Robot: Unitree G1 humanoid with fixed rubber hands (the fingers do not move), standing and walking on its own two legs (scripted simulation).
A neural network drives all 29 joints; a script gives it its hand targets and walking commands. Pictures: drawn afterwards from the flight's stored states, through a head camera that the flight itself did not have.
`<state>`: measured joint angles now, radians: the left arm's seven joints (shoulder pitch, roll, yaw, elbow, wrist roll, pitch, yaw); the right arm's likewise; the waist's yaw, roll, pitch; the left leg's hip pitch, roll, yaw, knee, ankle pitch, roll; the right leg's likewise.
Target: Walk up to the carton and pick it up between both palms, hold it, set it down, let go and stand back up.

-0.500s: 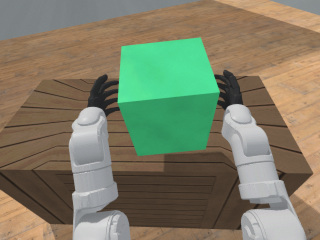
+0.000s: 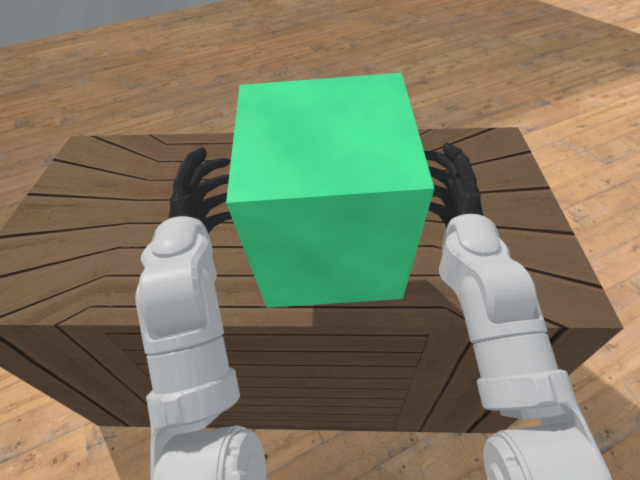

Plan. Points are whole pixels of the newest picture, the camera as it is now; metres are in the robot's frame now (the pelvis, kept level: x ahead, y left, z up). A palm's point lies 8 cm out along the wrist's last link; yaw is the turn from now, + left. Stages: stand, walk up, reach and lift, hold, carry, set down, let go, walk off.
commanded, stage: hold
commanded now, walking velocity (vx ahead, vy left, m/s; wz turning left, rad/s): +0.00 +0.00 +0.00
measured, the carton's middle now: (327, 200) +0.46 +0.00 +0.09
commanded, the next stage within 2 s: none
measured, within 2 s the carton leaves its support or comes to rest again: neither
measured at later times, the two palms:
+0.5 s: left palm (185, 206) +0.34 +0.14 +0.20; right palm (473, 197) +0.36 -0.16 +0.18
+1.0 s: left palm (196, 219) +0.35 +0.14 +0.17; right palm (464, 216) +0.36 -0.16 +0.15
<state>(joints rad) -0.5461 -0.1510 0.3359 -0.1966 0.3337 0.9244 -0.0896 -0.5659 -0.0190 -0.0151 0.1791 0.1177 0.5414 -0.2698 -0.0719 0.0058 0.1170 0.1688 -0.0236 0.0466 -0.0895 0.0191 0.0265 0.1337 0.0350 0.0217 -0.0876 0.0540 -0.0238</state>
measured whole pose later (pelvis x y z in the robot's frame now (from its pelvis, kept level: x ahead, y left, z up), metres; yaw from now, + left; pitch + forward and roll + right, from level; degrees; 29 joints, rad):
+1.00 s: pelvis +0.00 +0.00 +0.00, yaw +0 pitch -6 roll +0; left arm -0.56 -0.14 0.33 -0.16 0.34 0.93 -0.12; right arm -0.57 -0.02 -0.04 0.20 0.11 0.55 -0.27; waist -0.08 0.01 0.12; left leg 0.18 -0.02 0.04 -0.09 0.02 0.03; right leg 0.15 0.04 0.02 -0.09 0.05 -0.02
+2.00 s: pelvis +0.00 +0.00 +0.00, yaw +0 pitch -7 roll +0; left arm -0.55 -0.14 0.33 -0.16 0.33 0.94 -0.13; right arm -0.57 -0.02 -0.04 0.20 0.10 0.56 -0.27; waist -0.08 0.02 0.12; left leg 0.20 -0.02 0.04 -0.09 0.01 0.03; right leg 0.16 0.03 0.02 -0.09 0.04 -0.02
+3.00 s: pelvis +0.00 +0.00 +0.00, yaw +1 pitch -7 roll +0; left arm -0.57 -0.12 0.32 -0.13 0.34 0.95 -0.14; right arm -0.58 -0.02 -0.06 0.23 0.08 0.56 -0.26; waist -0.07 0.02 0.11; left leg 0.20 -0.03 0.04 -0.09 0.01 0.03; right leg 0.17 0.03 0.01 -0.09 0.04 -0.02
